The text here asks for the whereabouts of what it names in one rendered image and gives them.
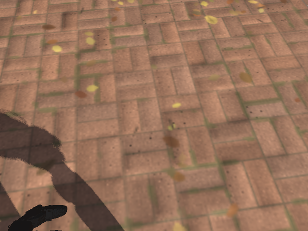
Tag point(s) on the robot left hand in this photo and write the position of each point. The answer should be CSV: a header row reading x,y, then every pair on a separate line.
x,y
37,216

